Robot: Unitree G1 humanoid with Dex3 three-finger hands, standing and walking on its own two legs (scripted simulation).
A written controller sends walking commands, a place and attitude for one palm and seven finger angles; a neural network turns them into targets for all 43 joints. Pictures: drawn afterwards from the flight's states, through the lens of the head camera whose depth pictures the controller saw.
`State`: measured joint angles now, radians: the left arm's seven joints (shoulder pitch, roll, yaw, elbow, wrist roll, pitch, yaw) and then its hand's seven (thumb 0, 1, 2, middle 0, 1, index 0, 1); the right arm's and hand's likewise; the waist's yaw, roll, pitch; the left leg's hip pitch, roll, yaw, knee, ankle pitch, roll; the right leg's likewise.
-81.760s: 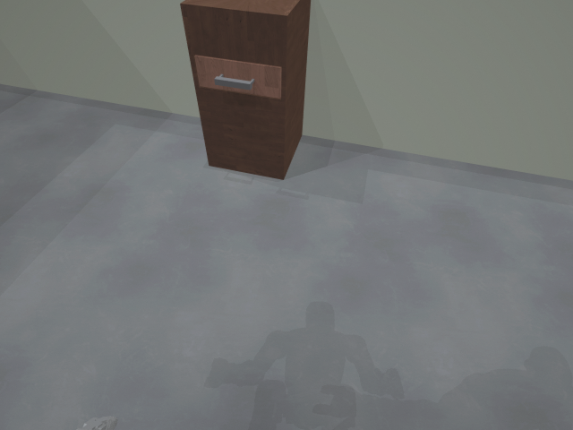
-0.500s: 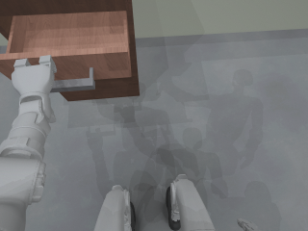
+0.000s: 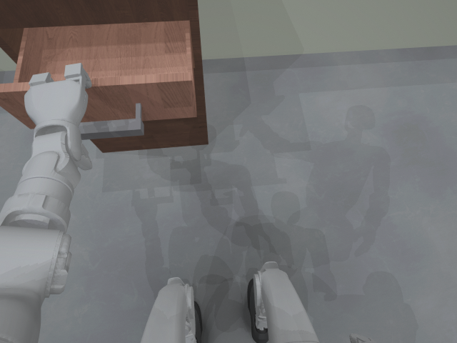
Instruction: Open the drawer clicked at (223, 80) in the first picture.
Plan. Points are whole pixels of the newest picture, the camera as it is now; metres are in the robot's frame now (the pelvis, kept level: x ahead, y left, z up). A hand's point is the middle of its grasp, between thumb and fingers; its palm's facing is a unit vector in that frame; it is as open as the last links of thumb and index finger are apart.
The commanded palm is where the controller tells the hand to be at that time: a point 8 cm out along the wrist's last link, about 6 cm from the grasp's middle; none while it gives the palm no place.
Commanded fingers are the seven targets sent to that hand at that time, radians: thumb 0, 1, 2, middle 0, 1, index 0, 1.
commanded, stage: move the hooked fingers above the handle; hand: left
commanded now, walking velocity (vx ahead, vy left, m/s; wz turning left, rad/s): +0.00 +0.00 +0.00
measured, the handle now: (103, 120) +0.55 +0.23 -0.10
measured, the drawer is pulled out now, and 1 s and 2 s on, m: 0.15 0.15 0.15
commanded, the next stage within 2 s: lower the fingers behind the handle in 0.10 s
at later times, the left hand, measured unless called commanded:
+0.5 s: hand (87, 139) +0.50 +0.25 -0.08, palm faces -0.04 +0.04 -1.00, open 13.8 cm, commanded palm +0.49 +0.22 -0.02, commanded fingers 0.00 -0.50 0.30 -0.30 -1.20 -0.30 -1.20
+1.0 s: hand (98, 149) +0.49 +0.24 -0.11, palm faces +0.00 -0.02 -1.00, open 13.9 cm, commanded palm +0.48 +0.22 -0.06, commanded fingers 0.00 -0.50 0.30 -0.30 -1.20 -0.30 -1.20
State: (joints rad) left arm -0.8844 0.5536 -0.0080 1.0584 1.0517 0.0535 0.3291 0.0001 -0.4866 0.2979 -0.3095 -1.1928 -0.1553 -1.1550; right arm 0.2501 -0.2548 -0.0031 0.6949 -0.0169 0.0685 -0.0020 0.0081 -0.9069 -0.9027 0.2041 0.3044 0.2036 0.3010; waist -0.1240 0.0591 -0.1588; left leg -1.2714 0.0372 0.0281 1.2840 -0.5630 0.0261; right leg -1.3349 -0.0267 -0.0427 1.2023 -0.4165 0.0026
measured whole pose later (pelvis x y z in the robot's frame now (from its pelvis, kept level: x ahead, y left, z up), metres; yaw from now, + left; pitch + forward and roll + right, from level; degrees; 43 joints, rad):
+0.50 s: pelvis -0.01 -0.01 -0.03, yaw +0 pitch +34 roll -2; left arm -0.88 0.54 0.05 1.10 1.13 0.04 0.51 0.00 -0.49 0.30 -0.32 -1.20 -0.32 -1.20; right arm 0.20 -0.24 -0.02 0.72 -0.06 0.06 0.03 0.01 -0.91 -0.90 0.20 0.30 0.20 0.30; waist -0.14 0.06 -0.16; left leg -1.42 0.04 0.00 1.42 -0.60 0.01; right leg -1.47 -0.03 -0.07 1.32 -0.45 -0.01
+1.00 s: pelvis -0.01 -0.01 -0.06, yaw +0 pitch +36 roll -3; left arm -0.81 0.56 0.09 0.99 1.16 -0.13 0.51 0.00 -0.49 0.30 -0.28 -1.18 -0.32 -1.20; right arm 0.22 -0.26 -0.03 0.73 -0.07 0.03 0.03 0.01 -0.91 -0.90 0.20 0.30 0.20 0.30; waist -0.12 0.05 -0.18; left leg -1.55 0.04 -0.01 1.56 -0.65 0.02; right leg -1.60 -0.03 -0.07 1.46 -0.49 -0.01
